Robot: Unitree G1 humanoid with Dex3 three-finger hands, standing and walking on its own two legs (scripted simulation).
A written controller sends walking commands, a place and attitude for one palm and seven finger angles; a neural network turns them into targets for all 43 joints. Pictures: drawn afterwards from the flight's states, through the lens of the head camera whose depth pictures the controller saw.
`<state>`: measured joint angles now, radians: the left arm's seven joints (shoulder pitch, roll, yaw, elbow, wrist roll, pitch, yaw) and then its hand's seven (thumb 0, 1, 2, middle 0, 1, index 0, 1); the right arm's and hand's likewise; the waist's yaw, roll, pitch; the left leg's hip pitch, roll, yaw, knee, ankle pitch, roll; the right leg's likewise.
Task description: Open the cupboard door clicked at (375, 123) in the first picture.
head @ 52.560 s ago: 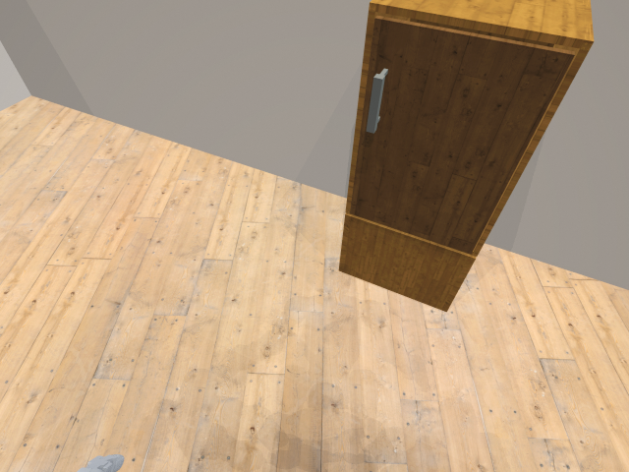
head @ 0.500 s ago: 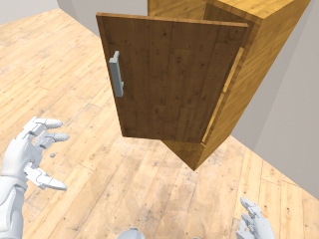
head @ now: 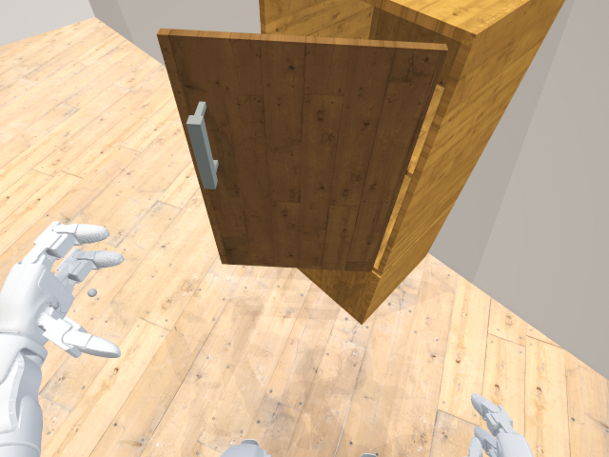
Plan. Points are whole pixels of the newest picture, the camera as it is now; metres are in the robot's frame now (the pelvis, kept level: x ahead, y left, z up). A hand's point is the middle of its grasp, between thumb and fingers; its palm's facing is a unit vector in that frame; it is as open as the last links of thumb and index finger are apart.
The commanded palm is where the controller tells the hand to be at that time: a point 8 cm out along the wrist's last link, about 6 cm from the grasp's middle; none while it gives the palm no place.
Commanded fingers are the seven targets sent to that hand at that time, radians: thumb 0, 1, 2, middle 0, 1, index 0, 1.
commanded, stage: raise the hand with hooked fingers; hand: left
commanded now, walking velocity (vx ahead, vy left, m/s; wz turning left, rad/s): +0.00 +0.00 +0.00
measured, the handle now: (206, 147) +0.57 +0.20 +0.06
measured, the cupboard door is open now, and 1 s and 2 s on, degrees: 42 42 42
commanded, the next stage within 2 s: move the hooked fingers beside the handle in 0.08 s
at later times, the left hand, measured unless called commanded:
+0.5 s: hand (106, 263) +0.33 +0.27 +0.07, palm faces +0.03 -1.00 -0.01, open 14.0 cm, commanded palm +0.31 +0.32 +0.07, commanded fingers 0.00 -0.50 0.30 -0.30 -1.20 -0.30 -1.20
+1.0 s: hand (139, 214) +0.41 +0.26 +0.06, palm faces +0.00 -1.00 +0.00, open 14.0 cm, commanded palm +0.39 +0.31 +0.06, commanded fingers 0.00 -0.50 0.30 -0.30 -1.20 -0.30 -1.20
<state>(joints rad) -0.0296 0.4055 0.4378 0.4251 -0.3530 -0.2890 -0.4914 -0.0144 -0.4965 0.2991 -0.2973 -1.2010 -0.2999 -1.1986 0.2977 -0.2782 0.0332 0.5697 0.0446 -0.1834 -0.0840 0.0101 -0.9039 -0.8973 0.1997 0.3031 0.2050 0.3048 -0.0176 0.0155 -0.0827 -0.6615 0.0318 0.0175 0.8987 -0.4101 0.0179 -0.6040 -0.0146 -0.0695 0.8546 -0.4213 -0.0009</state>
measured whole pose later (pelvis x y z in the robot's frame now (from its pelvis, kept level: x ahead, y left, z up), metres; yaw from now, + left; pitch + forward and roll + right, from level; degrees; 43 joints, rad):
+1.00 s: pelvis +0.00 +0.01 -0.01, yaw -1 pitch +15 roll -2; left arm -0.54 0.50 0.46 0.91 -0.23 -0.35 -0.46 -0.01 -0.50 0.30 -0.30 -1.20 -0.30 -1.20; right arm 0.35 -0.28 0.03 0.62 0.03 -0.05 -0.06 0.01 -0.90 -0.90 0.20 0.30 0.21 0.30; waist -0.09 0.00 -0.10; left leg -0.80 0.04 0.03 0.96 -0.43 0.03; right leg -0.74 -0.01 -0.05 0.90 -0.42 0.01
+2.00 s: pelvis +0.00 +0.01 -0.03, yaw -4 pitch +24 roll -4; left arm -0.94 0.75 0.54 1.23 -0.09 -0.33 -0.43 -0.01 -0.50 0.30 -0.30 -1.20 -0.30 -1.20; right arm 0.43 -0.29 0.06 0.60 0.00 0.09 -0.03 0.00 -0.90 -0.90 0.20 0.30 0.21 0.30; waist -0.20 0.01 -0.09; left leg -1.02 0.08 0.03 1.07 -0.46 0.03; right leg -0.95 0.03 -0.05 0.97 -0.43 0.01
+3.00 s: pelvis +0.00 +0.01 -0.03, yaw -3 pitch +23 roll -5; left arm -0.92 0.65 0.47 1.19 -0.12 -0.35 -0.34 -0.01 -0.50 0.30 -0.29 -1.20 -0.27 -1.20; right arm 0.43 -0.27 0.05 0.63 -0.01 0.09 -0.02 0.00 -0.91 -0.90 0.20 0.30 0.21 0.30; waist -0.18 0.02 -0.10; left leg -1.01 0.07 0.01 1.07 -0.47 0.03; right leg -0.93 0.02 -0.06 0.97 -0.44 0.01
